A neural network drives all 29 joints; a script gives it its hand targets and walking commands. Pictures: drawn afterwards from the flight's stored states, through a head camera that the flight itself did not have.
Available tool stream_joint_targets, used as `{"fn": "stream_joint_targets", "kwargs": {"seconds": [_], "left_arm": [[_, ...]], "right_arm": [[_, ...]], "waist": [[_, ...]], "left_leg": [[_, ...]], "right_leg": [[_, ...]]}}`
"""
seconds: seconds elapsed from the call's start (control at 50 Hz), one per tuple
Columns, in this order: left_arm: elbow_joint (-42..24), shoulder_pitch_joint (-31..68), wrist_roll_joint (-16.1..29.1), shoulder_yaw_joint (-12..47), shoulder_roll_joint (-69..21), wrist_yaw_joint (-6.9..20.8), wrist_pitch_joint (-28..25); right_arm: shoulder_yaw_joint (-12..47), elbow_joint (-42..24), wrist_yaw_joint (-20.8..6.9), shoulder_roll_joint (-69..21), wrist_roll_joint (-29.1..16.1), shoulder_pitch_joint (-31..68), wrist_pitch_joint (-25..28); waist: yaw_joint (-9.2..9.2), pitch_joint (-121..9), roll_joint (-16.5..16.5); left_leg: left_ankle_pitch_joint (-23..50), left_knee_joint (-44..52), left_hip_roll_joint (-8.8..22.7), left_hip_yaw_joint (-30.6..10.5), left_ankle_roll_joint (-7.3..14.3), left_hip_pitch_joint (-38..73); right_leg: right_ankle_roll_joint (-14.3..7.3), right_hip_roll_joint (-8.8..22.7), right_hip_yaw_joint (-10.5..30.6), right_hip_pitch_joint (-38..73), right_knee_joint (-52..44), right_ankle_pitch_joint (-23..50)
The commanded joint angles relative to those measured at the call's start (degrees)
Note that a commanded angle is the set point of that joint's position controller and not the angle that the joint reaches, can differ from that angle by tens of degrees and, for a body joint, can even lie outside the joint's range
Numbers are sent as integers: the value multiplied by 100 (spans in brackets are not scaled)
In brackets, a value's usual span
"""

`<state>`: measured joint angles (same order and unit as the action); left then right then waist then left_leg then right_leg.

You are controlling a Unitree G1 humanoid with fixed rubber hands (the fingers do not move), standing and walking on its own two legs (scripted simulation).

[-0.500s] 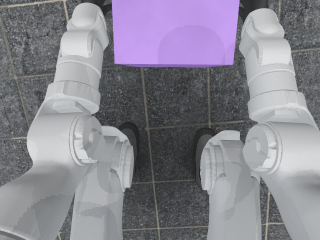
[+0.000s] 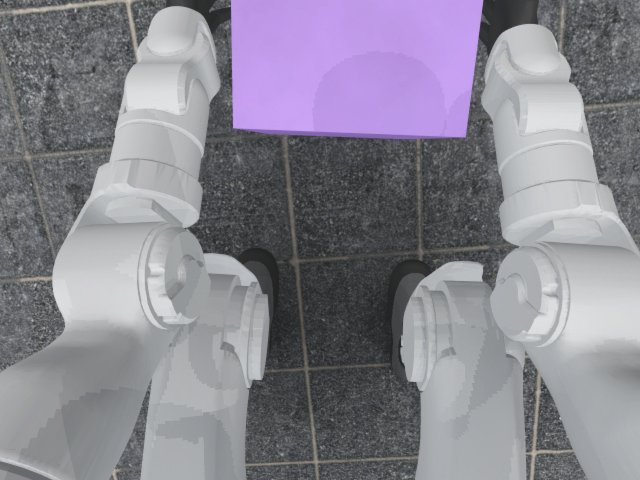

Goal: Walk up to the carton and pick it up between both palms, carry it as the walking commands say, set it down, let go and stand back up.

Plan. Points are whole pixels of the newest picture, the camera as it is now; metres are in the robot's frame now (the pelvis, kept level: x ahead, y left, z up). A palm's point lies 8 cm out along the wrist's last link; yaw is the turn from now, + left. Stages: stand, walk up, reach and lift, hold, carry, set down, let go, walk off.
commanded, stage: set down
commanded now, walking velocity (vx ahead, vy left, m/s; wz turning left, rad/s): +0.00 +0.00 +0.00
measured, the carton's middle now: (346, 36) +0.53 -0.02 -0.26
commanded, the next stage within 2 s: none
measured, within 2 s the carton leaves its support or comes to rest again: neither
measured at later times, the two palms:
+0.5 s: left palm (191, 18) +0.54 +0.13 -0.19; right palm (506, 32) +0.52 -0.16 -0.20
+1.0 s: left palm (169, 35) +0.52 +0.16 -0.20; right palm (551, 37) +0.52 -0.21 -0.20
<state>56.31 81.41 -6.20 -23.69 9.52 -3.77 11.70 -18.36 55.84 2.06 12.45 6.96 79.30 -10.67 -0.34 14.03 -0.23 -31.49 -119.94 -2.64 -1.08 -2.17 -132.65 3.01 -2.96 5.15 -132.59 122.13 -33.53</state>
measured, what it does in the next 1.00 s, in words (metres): stands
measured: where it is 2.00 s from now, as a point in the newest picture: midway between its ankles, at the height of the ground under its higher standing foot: (331, 332)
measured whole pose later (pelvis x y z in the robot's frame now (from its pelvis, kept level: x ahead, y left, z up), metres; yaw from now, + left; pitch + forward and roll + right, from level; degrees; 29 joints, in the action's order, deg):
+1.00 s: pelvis -0.01 +0.00 +0.00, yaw +0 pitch +39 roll +2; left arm 62.1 80.7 7.4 -10.6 17.3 -7.7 2.2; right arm -8.7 59.0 5.6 21.6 -7.2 79.0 -1.4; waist -0.4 21.5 -0.1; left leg -31.6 -120.9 -2.6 -1.1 -2.4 -128.7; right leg 3.7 -2.8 5.1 -128.5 122.9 -33.8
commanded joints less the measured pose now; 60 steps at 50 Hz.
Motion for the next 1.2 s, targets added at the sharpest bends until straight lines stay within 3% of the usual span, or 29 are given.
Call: {"fn": "stream_joint_targets", "kwargs": {"seconds": [0.0,0.14,0.16,0.24,0.3,0.32,0.34,0.4,0.48,0.52,0.54,0.58,0.66,0.68,0.7,0.72,0.84,0.86,0.88,0.9,0.92,0.94,0.96,0.98,1.02,1.08,1.12,1.14,1.18], "left_arm": [[225,1611,320,1899,-5059,1325,-264],[295,1728,282,1856,-5022,1332,-270],[367,1642,156,1761,-4864,1294,-282],[332,1490,187,1800,-4643,1248,-335],[314,1622,224,1824,-4158,1103,-409],[274,1570,256,1808,-4150,1076,-442],[323,1534,323,1803,-3844,1048,-475],[406,1336,242,1617,-3415,916,-514],[605,922,275,1371,-2061,569,-660],[494,741,204,1044,-658,200,-837],[338,773,314,975,164,-40,-919],[446,593,446,926,743,-319,-1007],[150,897,1104,1517,775,-421,-1128],[469,657,1108,1493,987,-469,-1171],[595,604,1141,1451,1038,-477,-1144],[541,611,1152,1451,1219,-497,-1177],[90,1120,1516,1719,1401,-448,-1234],[198,1135,1497,1689,1479,-450,-1210],[266,1020,1617,1906,1205,-416,-1160],[-20,1063,1568,1679,1428,-441,-1201],[-340,1142,1589,1846,1421,-479,-1166],[-693,1169,1710,1779,1425,-496,-1124],[-970,1091,1722,1788,1482,-560,-1145],[-1190,1198,1737,1749,1646,-595,-1091],[-2096,1247,1963,1825,1704,-711,-904],[-1370,1604,2356,2345,1172,-655,-400],[-2311,1466,2289,2077,1375,-729,-382],[-1961,1515,2238,2023,1369,-726,-338],[-1322,1517,1887,1790,1565,-737,-201]], "right_arm": [[1763,-341,-1315,-4617,-644,2483,341],[1463,-401,-1252,-4317,-453,2420,415],[1520,-471,-1250,-4328,-573,2587,419],[1426,-266,-1188,-4101,-488,2300,460],[1380,-408,-1062,-3592,-542,2407,560],[1341,-240,-1020,-3503,-502,2128,561],[1371,-207,-963,-3336,-514,2159,588],[1200,-232,-830,-2692,-564,2122,666],[844,-2,-431,-1260,-550,1610,819],[642,66,-115,-131,-547,1285,884],[455,31,129,704,-630,1188,986],[393,232,397,1357,-696,986,1037],[856,141,457,1153,-1277,1120,1099],[1028,140,437,1169,-1442,1152,1113],[1030,34,455,1438,-1482,1298,1149],[1179,93,443,1203,-1616,1347,1114],[1223,222,397,1508,-1812,1403,1143],[1242,357,394,1523,-1896,1519,1120],[1159,431,371,1633,-1832,1385,1122],[1273,40,402,1684,-1839,1559,1141],[1167,-156,424,1596,-1890,1547,1110],[1262,-722,448,1779,-1914,1691,1129],[1236,-834,506,1707,-1994,1612,1084],[1250,-978,544,1749,-1990,1644,1016],[1317,-1798,661,2006,-2171,1749,811],[1524,-1617,653,1899,-2404,2211,344],[1295,-2716,654,2057,-2189,2398,374],[1363,-2595,675,1910,-2185,2257,319],[1073,-1225,648,1928,-1854,1919,108]], "waist": [[-3,-5380,78],[-250,-5447,248],[41,-5495,350],[-161,-5299,49],[-66,-5705,338],[-198,-5775,309],[-201,-5499,69],[-60,-5538,280],[-269,-5635,190],[-98,-5653,78],[-299,-5914,110],[-297,-6081,200],[-327,-6380,-23],[-16,-6400,104],[-52,-6353,65],[198,-6302,-33],[-121,-6559,-79],[-17,-6531,-28],[-273,-6506,100],[-7,-6933,-114],[-139,-7397,140],[-136,-8016,-141],[-63,-8393,149],[-93,-9002,-176],[-141,-10815,-7],[-302,-9927,260],[-129,-10510,57],[-180,-10311,-243],[-221,-8863,-77]], "left_leg": [[2008,363,-554,399,48,2925],[1915,354,-527,370,9,2962],[1978,326,-515,446,28,3074],[1941,370,-527,323,31,2912],[2142,342,-483,376,-50,3335],[2097,337,-468,401,-64,3322],[2024,345,-484,352,-51,3116],[2024,331,-450,367,-112,3304],[1940,401,-380,412,-188,3456],[2036,388,-353,425,-204,3609],[2069,478,-313,366,-239,3701],[2064,470,-329,423,-267,3846],[2358,462,-227,254,-142,3961],[2379,425,-193,292,-97,4203],[2327,349,-158,330,-102,4032],[2413,438,-159,317,-53,4031],[2473,343,-97,299,-46,3999],[2306,416,-110,324,-45,3961],[2409,424,-95,229,-50,4291],[2599,305,-100,342,-69,4206],[2686,405,-103,313,-72,4569],[2821,331,-130,360,-49,4702],[2934,386,-145,427,-64,5077],[2850,437,-178,445,-23,5247],[3053,476,-171,493,-25,6478],[2123,776,-145,469,0,6433],[2695,804,-296,514,16,6634],[2437,866,-270,555,42,6269],[1496,1191,-242,577,-20,5612]], "right_leg": [[-197,-346,-865,2356,-694,1969],[-231,-381,-902,2336,-644,1935],[-192,-366,-849,2387,-662,1922],[-146,-340,-983,2278,-576,1956],[-172,-316,-939,2450,-582,2063],[-165,-318,-951,2602,-615,2086],[-141,-279,-954,2624,-589,2049],[-127,-269,-926,2594,-595,1999],[-64,-224,-1032,2960,-634,2010],[-33,-169,-961,2926,-666,2003],[-28,-141,-1033,3116,-628,2155],[-26,-97,-972,3230,-688,2112],[-20,-29,-913,3212,-677,2340],[-3,-41,-857,3106,-633,2223],[-6,2,-855,3126,-666,2205],[19,-22,-819,3073,-665,2278],[-5,60,-838,3075,-622,2355],[9,37,-850,3148,-610,2246],[-49,62,-907,2920,-628,2115],[-38,64,-816,3344,-623,2380],[-27,54,-883,3481,-619,2529],[-25,43,-897,3935,-669,2699],[-61,32,-853,4140,-692,2805],[-6,27,-971,4671,-650,2870],[-53,-7,-1003,5689,-713,2996],[-108,66,-1143,5445,-940,2254],[-111,-54,-1170,5745,-978,2609],[-78,-55,-1185,5823,-1112,2476],[-95,-8,-1215,5126,-1328,1527]]}}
